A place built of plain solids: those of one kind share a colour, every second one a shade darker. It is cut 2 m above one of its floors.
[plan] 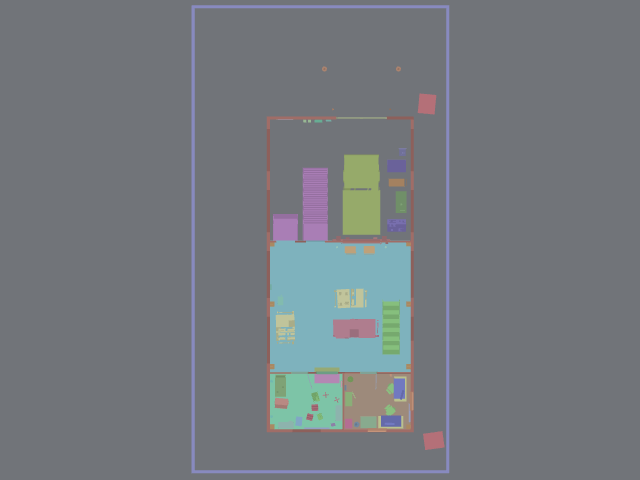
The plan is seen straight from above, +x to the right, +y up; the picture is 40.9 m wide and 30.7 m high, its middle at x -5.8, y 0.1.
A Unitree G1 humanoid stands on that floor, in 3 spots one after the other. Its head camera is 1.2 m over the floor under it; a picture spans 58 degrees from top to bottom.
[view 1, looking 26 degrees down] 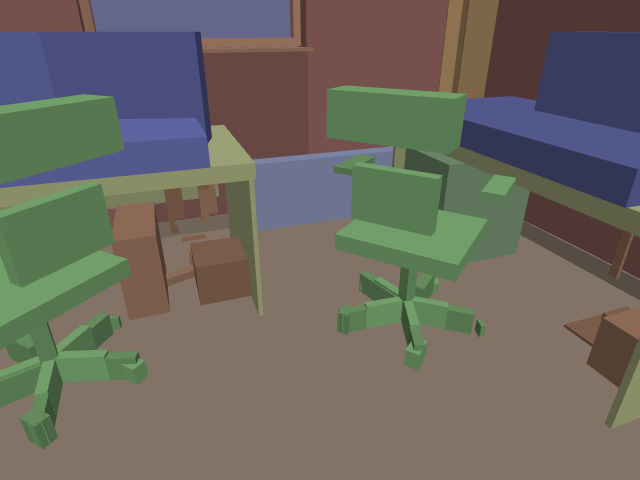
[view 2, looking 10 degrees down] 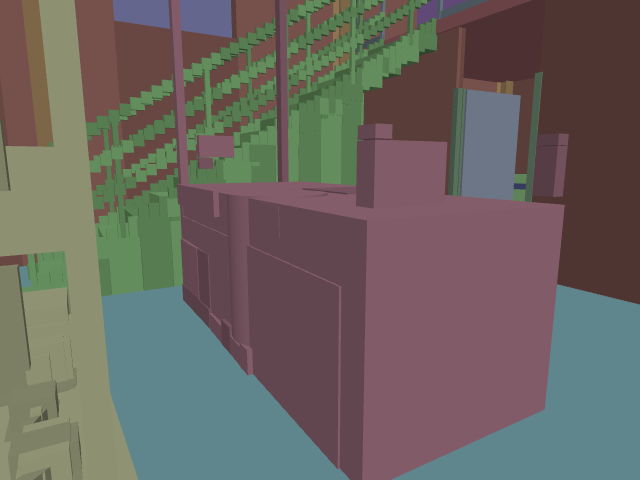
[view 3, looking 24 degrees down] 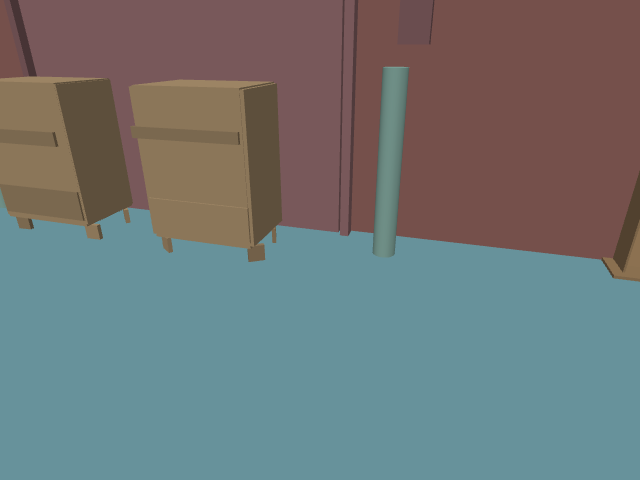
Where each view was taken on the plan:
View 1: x -2.70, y -9.90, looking -20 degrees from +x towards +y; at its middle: raised_floor_office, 2.74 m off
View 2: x -6.10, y -4.15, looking -30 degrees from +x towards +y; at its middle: rack_mid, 1.71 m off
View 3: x -1.25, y -2.86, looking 107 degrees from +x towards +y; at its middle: raised_floor_stock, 2.95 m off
